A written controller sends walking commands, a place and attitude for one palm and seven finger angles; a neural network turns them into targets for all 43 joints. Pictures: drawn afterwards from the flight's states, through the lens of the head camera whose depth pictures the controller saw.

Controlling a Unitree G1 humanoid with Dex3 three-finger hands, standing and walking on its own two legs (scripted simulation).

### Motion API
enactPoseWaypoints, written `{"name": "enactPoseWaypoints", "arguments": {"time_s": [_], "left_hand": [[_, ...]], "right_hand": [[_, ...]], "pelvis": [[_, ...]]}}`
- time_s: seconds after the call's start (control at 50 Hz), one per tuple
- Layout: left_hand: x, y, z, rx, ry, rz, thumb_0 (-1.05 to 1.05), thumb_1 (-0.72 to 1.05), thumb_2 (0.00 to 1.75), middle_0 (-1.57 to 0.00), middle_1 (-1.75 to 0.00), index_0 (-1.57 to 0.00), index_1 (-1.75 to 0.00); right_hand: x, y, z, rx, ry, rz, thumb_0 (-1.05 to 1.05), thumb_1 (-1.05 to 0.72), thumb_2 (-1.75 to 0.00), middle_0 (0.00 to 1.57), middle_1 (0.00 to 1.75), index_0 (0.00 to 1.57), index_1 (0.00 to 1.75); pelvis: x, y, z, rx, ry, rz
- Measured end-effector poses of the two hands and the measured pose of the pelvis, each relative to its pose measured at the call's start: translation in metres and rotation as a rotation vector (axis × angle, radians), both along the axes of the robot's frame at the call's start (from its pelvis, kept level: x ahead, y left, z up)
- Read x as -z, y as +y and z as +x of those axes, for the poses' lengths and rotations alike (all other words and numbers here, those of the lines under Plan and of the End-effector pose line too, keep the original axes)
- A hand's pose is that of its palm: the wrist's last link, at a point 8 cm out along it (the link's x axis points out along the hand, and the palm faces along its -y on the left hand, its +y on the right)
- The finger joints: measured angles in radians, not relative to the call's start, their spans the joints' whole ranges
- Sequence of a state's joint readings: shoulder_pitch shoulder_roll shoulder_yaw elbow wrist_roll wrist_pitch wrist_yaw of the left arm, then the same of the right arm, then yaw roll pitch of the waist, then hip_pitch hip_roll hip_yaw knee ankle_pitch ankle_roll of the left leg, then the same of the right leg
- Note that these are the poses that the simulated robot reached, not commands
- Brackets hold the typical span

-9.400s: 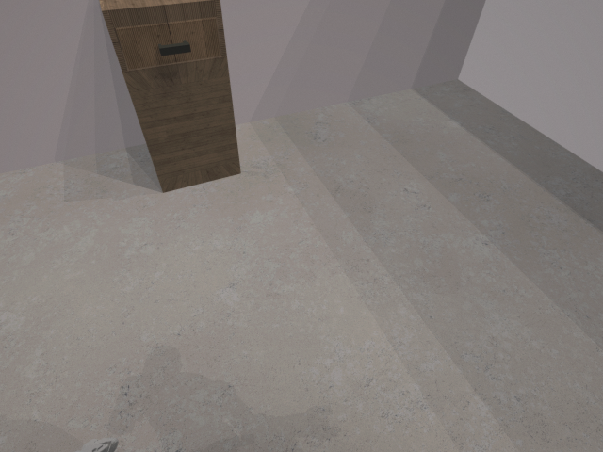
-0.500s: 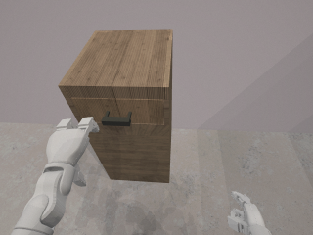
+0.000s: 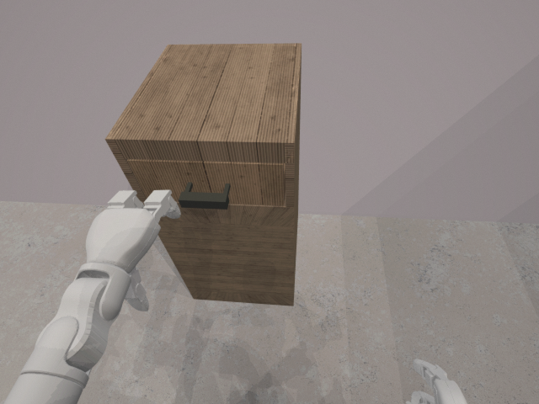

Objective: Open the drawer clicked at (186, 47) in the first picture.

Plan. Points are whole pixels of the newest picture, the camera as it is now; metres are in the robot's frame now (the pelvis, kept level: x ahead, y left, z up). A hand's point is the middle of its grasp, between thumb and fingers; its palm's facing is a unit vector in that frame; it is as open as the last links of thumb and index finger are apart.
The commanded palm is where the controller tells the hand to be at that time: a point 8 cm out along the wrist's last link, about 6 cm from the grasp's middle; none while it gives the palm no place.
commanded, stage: raise the hand with hooked fingers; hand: left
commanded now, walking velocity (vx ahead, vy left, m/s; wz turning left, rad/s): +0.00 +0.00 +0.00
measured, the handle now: (206, 193) +0.55 +0.23 -0.08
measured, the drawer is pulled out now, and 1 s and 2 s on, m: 0.00 0.00 0.00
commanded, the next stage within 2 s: move the hooked fingers above the handle in 0.04 s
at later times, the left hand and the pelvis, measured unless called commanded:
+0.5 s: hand (154, 232) +0.34 +0.24 +0.05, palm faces +0.00 -0.06 -1.00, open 13.8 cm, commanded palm +0.33 +0.24 +0.11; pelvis +0.00 -0.01 -0.01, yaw +0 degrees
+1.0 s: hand (173, 210) +0.41 +0.24 +0.02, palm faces -0.02 -0.02 -1.00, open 13.8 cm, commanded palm +0.40 +0.23 +0.07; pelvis +0.00 +0.00 -0.02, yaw -1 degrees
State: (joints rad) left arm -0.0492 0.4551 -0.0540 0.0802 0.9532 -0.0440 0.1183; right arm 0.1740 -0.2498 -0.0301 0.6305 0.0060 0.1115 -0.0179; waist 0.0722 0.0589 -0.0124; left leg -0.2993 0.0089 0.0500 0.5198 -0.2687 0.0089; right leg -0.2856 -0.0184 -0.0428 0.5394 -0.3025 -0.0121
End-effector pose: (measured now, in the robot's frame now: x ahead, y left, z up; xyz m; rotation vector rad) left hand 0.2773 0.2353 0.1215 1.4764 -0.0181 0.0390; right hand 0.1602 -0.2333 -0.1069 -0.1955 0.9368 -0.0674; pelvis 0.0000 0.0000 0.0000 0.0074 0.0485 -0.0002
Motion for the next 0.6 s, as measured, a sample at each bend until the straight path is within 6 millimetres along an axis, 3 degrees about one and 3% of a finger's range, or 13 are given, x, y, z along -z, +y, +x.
{"name": "enactPoseWaypoints", "arguments": {"time_s": [0.18,0.34,0.6], "left_hand": [[-0.008,0.002,0.002,-0.072,-0.018,0.012,0.00,-0.49,0.30,-0.32,-1.21,-0.32,-1.20],[0.015,-0.003,0.018,-0.048,0.087,0.021,0.00,-0.49,0.30,-0.32,-1.21,-0.32,-1.20],[0.020,0.004,0.060,-0.033,0.047,0.033,0.00,-0.49,0.30,-0.32,-1.20,-0.32,-1.20]], "right_hand": [[-0.001,0.000,0.004,0.013,-0.038,0.036,0.01,-0.90,-0.90,0.20,0.30,0.20,0.30],[-0.005,-0.002,0.008,0.000,-0.056,0.012,0.01,-0.90,-0.90,0.20,0.30,0.20,0.30],[0.014,-0.025,-0.029,0.086,0.064,-0.030,0.01,-0.90,-0.90,0.20,0.30,0.20,0.30]], "pelvis": [[0.000,-0.004,-0.003,0.001,-0.004,0.004],[0.001,-0.011,-0.006,-0.007,0.002,0.006],[0.008,-0.008,-0.001,-0.003,0.072,0.000]]}}
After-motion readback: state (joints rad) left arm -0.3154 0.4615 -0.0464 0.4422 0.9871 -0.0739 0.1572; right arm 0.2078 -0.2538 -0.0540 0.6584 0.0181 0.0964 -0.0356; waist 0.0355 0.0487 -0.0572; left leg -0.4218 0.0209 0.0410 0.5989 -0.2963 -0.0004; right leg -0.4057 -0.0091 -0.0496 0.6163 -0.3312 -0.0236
